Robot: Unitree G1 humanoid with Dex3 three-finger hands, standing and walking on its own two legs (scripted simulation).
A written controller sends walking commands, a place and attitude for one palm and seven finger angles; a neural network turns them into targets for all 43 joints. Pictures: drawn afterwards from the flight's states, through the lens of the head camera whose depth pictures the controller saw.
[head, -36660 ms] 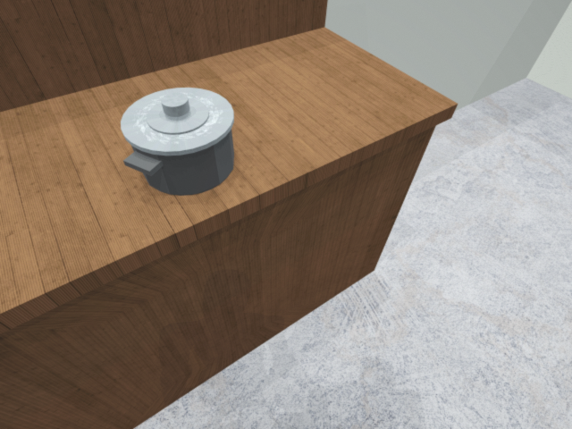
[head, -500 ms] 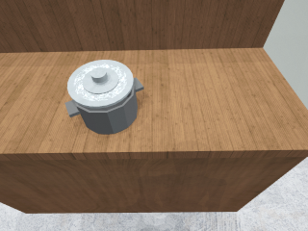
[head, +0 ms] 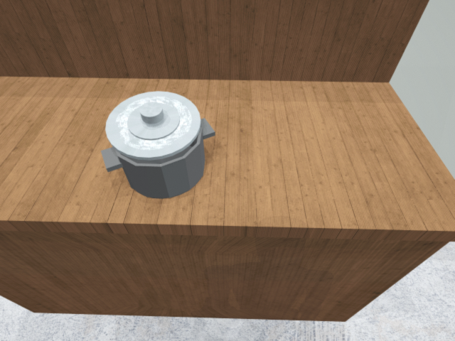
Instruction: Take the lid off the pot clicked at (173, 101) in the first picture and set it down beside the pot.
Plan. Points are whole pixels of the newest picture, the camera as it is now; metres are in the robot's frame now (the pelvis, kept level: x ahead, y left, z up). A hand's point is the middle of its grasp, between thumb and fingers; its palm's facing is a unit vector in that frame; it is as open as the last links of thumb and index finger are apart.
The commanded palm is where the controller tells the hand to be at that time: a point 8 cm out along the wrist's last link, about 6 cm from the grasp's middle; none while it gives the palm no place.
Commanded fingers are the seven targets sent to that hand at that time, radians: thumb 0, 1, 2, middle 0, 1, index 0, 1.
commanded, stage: look again from close up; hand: left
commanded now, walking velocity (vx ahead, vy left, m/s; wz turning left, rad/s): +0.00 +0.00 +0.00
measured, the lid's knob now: (151, 112) +0.48 +0.18 +0.16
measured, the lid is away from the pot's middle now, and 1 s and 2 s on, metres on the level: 0.03 0.03 0.03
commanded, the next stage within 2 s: lift the closed hand beside the body in 1.18 s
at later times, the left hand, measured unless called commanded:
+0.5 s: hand out of the picture -0.01 +0.24 -0.18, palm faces +0.04 -0.98 -0.20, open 7.3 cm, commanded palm none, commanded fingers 0.00 0.90 0.90 -0.20 -0.30 -0.20 -0.30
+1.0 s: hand out of the picture -0.02 +0.24 -0.19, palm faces +0.06 -0.99 -0.16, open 7.3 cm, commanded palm none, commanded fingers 0.00 0.90 0.90 -0.20 -0.30 -0.20 -0.30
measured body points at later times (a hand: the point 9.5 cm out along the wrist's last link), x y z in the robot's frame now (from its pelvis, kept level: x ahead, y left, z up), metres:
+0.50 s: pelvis -0.02 +0.07 -0.01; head -0.01 +0.06 +0.44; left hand -0.01 +0.29 -0.16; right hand -0.03 -0.14 -0.17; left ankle -0.04 +0.12 -0.74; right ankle -0.02 -0.04 -0.74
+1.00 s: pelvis -0.01 +0.08 -0.01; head +0.00 +0.09 +0.44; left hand -0.02 +0.29 -0.17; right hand +0.00 -0.14 -0.16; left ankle -0.04 +0.12 -0.74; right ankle -0.02 -0.04 -0.74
